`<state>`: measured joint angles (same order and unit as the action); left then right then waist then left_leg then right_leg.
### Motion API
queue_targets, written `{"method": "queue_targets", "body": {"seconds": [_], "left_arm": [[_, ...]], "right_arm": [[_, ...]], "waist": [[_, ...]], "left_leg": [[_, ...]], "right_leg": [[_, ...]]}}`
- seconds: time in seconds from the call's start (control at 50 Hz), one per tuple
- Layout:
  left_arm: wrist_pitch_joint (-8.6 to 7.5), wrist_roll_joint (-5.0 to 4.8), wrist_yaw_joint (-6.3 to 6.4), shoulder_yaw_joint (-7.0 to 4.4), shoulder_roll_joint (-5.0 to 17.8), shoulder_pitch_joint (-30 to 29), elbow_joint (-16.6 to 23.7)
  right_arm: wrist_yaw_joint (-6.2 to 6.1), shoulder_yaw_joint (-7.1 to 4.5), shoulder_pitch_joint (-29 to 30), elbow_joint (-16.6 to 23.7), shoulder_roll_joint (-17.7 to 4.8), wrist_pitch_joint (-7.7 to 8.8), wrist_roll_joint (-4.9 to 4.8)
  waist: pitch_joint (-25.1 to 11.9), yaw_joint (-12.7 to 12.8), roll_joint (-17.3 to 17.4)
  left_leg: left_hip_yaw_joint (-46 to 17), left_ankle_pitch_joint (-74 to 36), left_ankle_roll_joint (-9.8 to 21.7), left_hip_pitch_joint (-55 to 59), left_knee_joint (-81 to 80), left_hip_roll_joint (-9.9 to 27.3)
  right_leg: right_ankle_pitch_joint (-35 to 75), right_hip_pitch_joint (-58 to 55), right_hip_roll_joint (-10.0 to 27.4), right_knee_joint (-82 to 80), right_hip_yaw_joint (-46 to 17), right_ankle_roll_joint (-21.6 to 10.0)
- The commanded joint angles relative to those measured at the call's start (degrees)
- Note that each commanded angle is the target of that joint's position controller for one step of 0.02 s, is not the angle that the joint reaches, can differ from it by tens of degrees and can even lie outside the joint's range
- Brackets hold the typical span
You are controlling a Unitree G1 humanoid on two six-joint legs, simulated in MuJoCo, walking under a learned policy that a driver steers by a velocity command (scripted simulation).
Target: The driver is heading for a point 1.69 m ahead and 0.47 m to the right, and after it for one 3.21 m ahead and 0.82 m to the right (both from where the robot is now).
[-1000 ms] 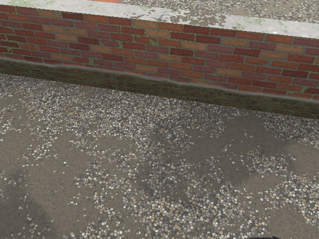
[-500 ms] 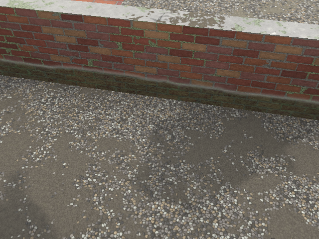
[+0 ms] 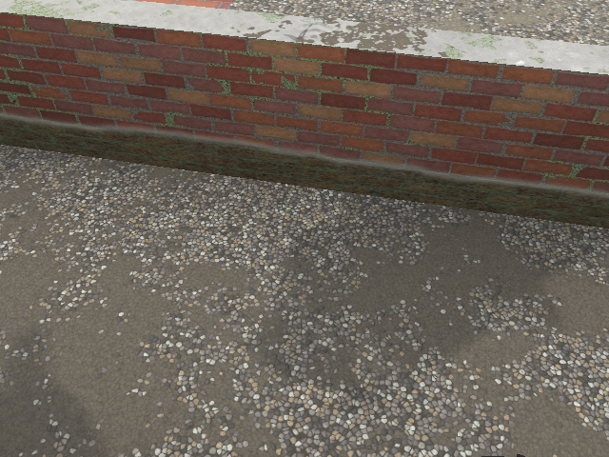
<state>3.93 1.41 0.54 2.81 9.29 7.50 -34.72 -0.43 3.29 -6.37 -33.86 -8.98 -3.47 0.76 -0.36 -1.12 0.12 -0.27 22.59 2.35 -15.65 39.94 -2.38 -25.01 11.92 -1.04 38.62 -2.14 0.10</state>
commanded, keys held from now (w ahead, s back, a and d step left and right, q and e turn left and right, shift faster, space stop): w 1.00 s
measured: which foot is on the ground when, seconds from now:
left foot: down 0.00-1.00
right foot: down 0.00-1.00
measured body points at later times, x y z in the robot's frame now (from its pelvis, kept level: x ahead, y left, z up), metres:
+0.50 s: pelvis +0.00 +0.00 +0.00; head -0.01 +0.00 +0.45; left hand +0.19 +0.20 -0.08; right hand +0.19 -0.20 -0.08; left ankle -0.01 +0.10 -0.72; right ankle -0.04 -0.12 -0.72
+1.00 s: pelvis +0.00 +0.00 +0.00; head -0.01 +0.00 +0.45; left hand +0.19 +0.20 -0.09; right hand +0.19 -0.20 -0.08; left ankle -0.01 +0.10 -0.72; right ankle -0.04 -0.12 -0.72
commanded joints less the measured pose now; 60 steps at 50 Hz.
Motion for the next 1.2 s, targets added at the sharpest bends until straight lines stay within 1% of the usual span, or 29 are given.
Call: {"method": "queue_targets", "body": {"seconds": [0.02,0.04,0.08,0.14,0.18,0.24,0.28,0.34,0.38,0.44,0.46,0.5,0.56,0.6,0.66,0.7,0.76,0.78,0.82,0.86,0.88,0.92,0.98,1.02,1.08,1.1,1.14,1.18,1.2], "left_arm": [[-1.20,0.04,0.06,-0.94,3.5,-4.1,4.9],[-0.58,-0.23,0.01,-0.96,4.3,-6.7,6.3],[-1.04,0.04,0.19,-1.30,4.0,-2.6,4.6],[-0.64,-0.20,0.07,-0.96,4.2,-6.6,6.2],[-0.95,0.03,0.20,-1.27,3.9,-2.8,4.6],[-0.60,-0.17,0.06,-0.95,4.2,-6.6,6.2],[-0.95,0.04,0.20,-1.27,3.9,-2.8,4.6],[-0.60,-0.16,0.06,-0.95,4.2,-6.7,6.2],[-0.94,0.04,0.20,-1.26,3.9,-2.9,4.6],[-1.20,0.05,0.09,-0.91,3.4,-4.2,4.9],[-0.58,-0.20,0.04,-0.93,4.2,-6.7,6.3],[-1.03,0.05,0.22,-1.26,3.9,-2.6,4.5],[-0.63,-0.16,0.10,-0.93,4.2,-6.7,6.2],[-0.95,0.04,0.23,-1.23,3.9,-2.8,4.6],[-0.60,-0.14,0.08,-0.92,4.1,-6.7,6.2],[-0.94,0.05,0.23,-1.23,3.8,-2.8,4.5],[-1.19,0.05,0.12,-0.89,3.4,-4.2,4.8],[-0.57,-0.17,0.06,-0.91,4.2,-6.7,6.2],[-1.02,0.06,0.24,-1.24,3.9,-2.6,4.4],[-1.21,0.05,0.19,-0.84,3.2,-3.9,4.8],[-0.62,-0.14,0.12,-0.91,4.1,-6.7,6.1],[-0.93,0.04,0.26,-1.21,3.8,-2.8,4.5],[-0.58,-0.12,0.10,-0.91,4.1,-6.7,6.1],[-0.92,0.05,0.25,-1.21,3.8,-2.8,4.5],[-0.57,-0.11,0.10,-0.90,4.1,-6.8,6.1],[-0.99,0.04,0.22,-1.18,3.9,-3.4,4.5],[-0.54,-0.05,0.10,-0.85,4.0,-6.4,6.1],[-1.03,0.03,0.30,-1.27,3.9,-2.8,4.5],[-1.08,0.00,0.23,-0.88,3.2,-3.6,4.8]], "right_arm": [[-0.39,-1.16,5.4,5.5,-4.1,0.73,-0.27],[0.43,-1.04,7.7,6.7,-3.9,0.80,0.19],[-0.12,-1.07,2.3,4.7,-3.7,1.18,0.17],[0.40,-1.06,7.7,6.6,-3.8,0.98,0.23],[-0.14,-1.04,2.4,4.7,-3.7,1.15,0.12],[0.41,-1.03,7.6,6.7,-3.7,0.98,0.23],[-0.14,-1.03,2.3,4.8,-3.6,1.17,0.11],[0.41,-1.02,7.6,6.7,-3.7,1.00,0.21],[-0.13,-1.02,2.3,4.8,-3.6,1.20,0.11],[-0.40,-1.12,5.1,5.7,-4.0,0.82,-0.28],[0.42,-0.98,7.4,6.8,-3.8,0.90,0.19],[-0.13,-1.02,2.0,4.8,-3.6,1.27,0.17],[0.39,-1.01,7.3,6.8,-3.7,1.07,0.24],[-0.15,-1.00,2.1,4.9,-3.6,1.23,0.12],[0.39,-0.99,7.3,6.8,-3.6,1.06,0.23],[-0.15,-0.99,2.0,4.9,-3.6,1.25,0.11],[-0.42,-1.10,4.8,5.7,-4.0,0.87,-0.29],[0.40,-0.97,7.1,6.9,-3.7,0.95,0.20],[-0.15,-1.01,1.7,4.9,-3.6,1.32,0.17],[-0.43,-1.10,4.5,5.6,-4.0,1.06,-0.27],[0.37,-0.99,7.1,6.8,-3.7,1.11,0.24],[-0.17,-0.99,1.8,4.9,-3.5,1.28,0.12],[0.37,-0.97,7.1,6.9,-3.6,1.10,0.24],[-0.17,-0.98,1.8,4.9,-3.5,1.30,0.11],[0.38,-0.96,7.1,6.9,-3.6,1.12,0.22],[-0.24,-0.99,2.6,5.4,-3.5,1.11,0.05],[0.41,-0.97,6.7,6.9,-3.6,1.13,0.36],[-0.18,-1.01,1.6,5.0,-3.6,1.43,0.12],[-0.36,-1.05,3.6,5.4,-3.9,1.21,-0.27]], "waist": [[-2.4,0.5,0.7],[0.5,-0.5,0.5],[-8.0,0.1,-0.4],[0.0,-0.5,0.3],[-7.7,0.1,-0.3],[-0.1,-0.5,0.5],[-7.8,0.1,-0.2],[-0.1,-0.5,0.5],[-7.8,0.1,-0.2],[-2.4,0.4,0.8],[0.5,-0.6,0.5],[-8.0,0.0,-0.4],[0.0,-0.6,0.3],[-7.8,0.1,-0.2],[-0.1,-0.6,0.5],[-7.8,0.1,-0.2],[-2.5,0.4,0.8],[0.5,-0.6,0.5],[-8.1,0.0,-0.3],[-3.3,0.4,0.7],[0.0,-0.6,0.3],[-7.8,0.0,-0.2],[-0.1,-0.6,0.5],[-7.8,0.1,-0.1],[-0.1,-0.6,0.5],[-6.1,0.0,-0.1],[-0.3,-0.6,0.7],[-8.2,0.0,-0.4],[-4.3,0.5,0.7]], "left_leg": [[-4.7,-13.1,1.4,-1.1,-8.3,3.9],[-2.5,-22.5,1.2,-2.6,-5.5,3.8],[-3.7,-14.7,1.2,0.9,-6.9,3.6],[-2.4,-22.8,1.2,-2.1,-5.3,3.8],[-3.7,-14.9,1.2,0.8,-6.9,3.7],[-2.4,-22.9,1.3,-2.2,-5.3,3.9],[-3.7,-14.9,1.2,0.7,-7.0,3.7],[-2.4,-22.8,1.3,-2.3,-5.3,3.9],[-3.6,-14.7,1.2,0.6,-7.0,3.8],[-4.6,-12.9,1.5,-1.3,-8.2,4.0],[-2.3,-22.4,1.2,-2.7,-5.4,3.9],[-3.5,-14.5,1.2,0.9,-6.9,3.7],[-2.2,-22.7,1.3,-2.3,-5.2,4.0],[-3.5,-14.8,1.2,0.7,-6.9,3.8],[-2.2,-22.8,1.3,-2.3,-5.2,4.0],[-3.5,-14.8,1.2,0.6,-6.9,3.9],[-4.4,-13.0,1.5,-1.3,-8.2,4.1],[-2.2,-22.5,1.3,-2.8,-5.3,4.0],[-3.4,-14.6,1.2,0.8,-6.8,3.9],[-4.1,-13.1,1.4,-0.9,-7.9,4.0],[-2.1,-22.8,1.3,-2.3,-5.1,4.1],[-3.3,-14.8,1.2,0.6,-6.8,3.9],[-2.1,-22.8,1.3,-2.3,-5.1,4.1],[-3.3,-14.8,1.3,0.6,-6.8,4.0],[-2.1,-22.7,1.3,-2.4,-5.1,4.2],[-3.6,-14.3,1.4,0.0,-7.2,4.1],[-1.9,-22.5,1.3,-2.5,-5.1,4.0],[-3.2,-14.8,1.2,0.9,-6.7,4.0],[-3.7,-13.5,1.3,-0.9,-7.6,4.1]], "right_leg": [[12.0,-1.2,0.9,-4.7,-1.4,-1.5],[23.1,0.9,2.1,-3.9,-2.4,-1.4],[14.7,-3.9,1.3,-3.7,-1.4,-1.5],[23.4,0.7,2.1,-4.0,-2.4,-1.5],[14.5,-3.7,1.2,-3.6,-1.3,-1.4],[23.2,0.7,2.1,-3.9,-2.4,-1.4],[14.4,-3.7,1.2,-3.5,-1.3,-1.4],[23.1,0.8,2.1,-3.8,-2.4,-1.4],[14.2,-3.6,1.2,-3.5,-1.3,-1.4],[11.9,-1.1,0.9,-4.5,-1.4,-1.4],[23.1,1.1,2.0,-3.8,-2.4,-1.3],[14.6,-3.8,1.2,-3.5,-1.5,-1.4],[23.4,0.9,2.1,-3.8,-2.5,-1.4],[14.5,-3.6,1.2,-3.4,-1.4,-1.4],[23.2,0.9,2.0,-3.7,-2.4,-1.3],[14.3,-3.6,1.1,-3.4,-1.4,-1.3],[12.0,-1.0,0.8,-4.4,-1.5,-1.4],[23.2,1.2,2.0,-3.7,-2.4,-1.3],[14.7,-3.7,1.2,-3.4,-1.5,-1.4],[12.4,-1.3,0.9,-4.4,-1.5,-1.4],[23.5,1.0,2.0,-3.7,-2.5,-1.3],[14.5,-3.5,1.1,-3.3,-1.5,-1.3],[23.3,1.0,1.9,-3.6,-2.5,-1.3],[14.3,-3.5,1.1,-3.3,-1.4,-1.3],[23.1,1.1,1.9,-3.6,-2.5,-1.2],[13.7,-2.6,1.0,-3.5,-1.6,-1.3],[23.6,1.0,2.0,-3.6,-2.6,-1.2],[14.4,-3.6,1.0,-3.2,-1.5,-1.3],[12.7,-1.7,0.8,-4.0,-1.3,-1.2]]}}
